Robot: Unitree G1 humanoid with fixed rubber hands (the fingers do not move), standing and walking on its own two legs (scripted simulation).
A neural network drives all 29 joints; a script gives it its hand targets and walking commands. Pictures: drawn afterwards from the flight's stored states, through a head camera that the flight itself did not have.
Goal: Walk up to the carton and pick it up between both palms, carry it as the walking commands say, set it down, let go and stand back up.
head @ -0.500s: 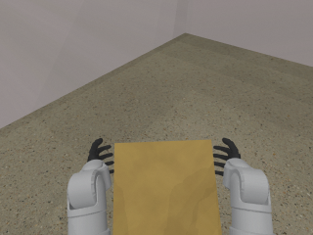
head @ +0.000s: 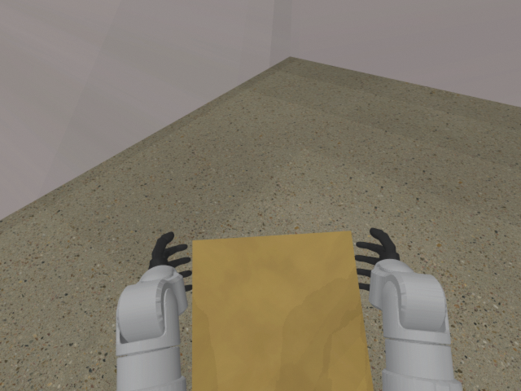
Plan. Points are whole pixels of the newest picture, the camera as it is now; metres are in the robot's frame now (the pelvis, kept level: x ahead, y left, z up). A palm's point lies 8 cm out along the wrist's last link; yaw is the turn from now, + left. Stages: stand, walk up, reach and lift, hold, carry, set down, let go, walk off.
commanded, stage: carry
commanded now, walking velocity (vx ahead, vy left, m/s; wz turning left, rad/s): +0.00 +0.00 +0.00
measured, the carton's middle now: (275, 307) +0.30 -0.01 -0.03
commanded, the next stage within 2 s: none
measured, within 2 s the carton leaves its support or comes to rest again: neither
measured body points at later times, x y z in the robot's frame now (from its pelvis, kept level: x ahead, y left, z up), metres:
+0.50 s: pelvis +0.03 -0.02 +0.00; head +0.03 -0.02 +0.45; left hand +0.33 +0.14 +0.08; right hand +0.32 -0.19 +0.07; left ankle +0.11 +0.12 -0.73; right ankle +0.04 -0.12 -0.73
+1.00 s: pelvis +0.04 -0.03 +0.00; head +0.03 -0.03 +0.45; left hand +0.34 +0.13 +0.08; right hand +0.32 -0.20 +0.08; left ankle +0.11 +0.11 -0.73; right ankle +0.04 -0.12 -0.73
